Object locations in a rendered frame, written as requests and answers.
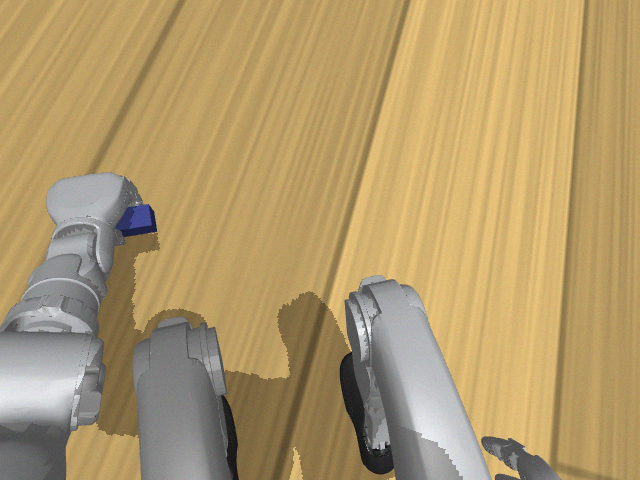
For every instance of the left robot foot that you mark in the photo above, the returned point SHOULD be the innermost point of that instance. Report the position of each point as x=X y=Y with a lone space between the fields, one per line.
x=232 y=440

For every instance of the small box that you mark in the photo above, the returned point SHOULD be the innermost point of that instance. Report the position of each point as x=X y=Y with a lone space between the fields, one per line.
x=137 y=220

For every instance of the right robot foot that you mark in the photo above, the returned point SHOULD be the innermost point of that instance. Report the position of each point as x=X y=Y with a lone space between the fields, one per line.
x=375 y=460

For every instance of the left robot hand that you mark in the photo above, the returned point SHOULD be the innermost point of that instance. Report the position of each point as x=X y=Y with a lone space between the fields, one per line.
x=101 y=196

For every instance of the right robot hand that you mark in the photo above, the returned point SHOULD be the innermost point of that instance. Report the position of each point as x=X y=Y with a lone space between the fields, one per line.
x=515 y=456

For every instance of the left robot arm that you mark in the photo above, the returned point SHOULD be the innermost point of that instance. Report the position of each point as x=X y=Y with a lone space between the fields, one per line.
x=51 y=370

